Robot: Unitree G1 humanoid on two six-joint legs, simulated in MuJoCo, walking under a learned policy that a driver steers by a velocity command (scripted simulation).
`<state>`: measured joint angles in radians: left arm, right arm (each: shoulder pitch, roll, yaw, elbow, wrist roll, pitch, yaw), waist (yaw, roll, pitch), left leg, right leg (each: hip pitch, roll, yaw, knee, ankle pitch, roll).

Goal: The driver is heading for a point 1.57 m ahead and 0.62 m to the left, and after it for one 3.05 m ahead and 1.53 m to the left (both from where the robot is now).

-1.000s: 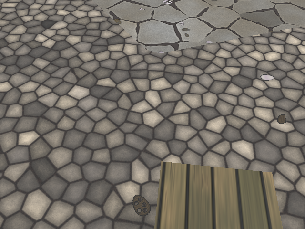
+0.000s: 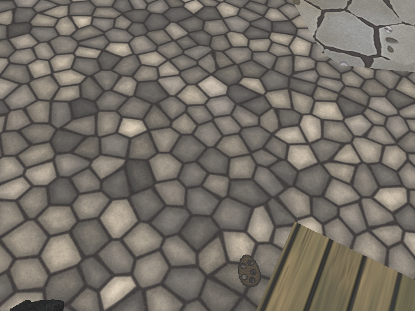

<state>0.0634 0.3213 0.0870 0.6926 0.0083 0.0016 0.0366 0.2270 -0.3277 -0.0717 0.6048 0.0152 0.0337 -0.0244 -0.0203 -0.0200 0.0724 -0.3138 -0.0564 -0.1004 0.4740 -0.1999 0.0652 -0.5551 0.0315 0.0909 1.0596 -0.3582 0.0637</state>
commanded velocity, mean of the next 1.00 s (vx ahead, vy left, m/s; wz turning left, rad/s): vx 0.00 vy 0.00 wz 0.83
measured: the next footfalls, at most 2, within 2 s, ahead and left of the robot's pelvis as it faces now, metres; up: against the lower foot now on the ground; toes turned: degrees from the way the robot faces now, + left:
right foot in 0.32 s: +0.14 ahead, -0.12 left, +0.00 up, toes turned +28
left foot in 0.78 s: +0.00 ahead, +0.12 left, +0.00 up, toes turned +50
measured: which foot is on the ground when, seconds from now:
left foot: down 0.00-0.32, up 0.34-0.76, down 0.78-1.00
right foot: up 0.00-0.30, down 0.32-0.78, up 0.80-1.00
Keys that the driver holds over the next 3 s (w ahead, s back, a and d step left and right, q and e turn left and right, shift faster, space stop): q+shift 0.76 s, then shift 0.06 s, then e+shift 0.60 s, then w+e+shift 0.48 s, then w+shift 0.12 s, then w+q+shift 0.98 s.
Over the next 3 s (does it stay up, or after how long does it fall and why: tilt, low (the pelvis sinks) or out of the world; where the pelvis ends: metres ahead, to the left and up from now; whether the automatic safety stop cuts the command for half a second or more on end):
stays up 1.14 0.21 0.00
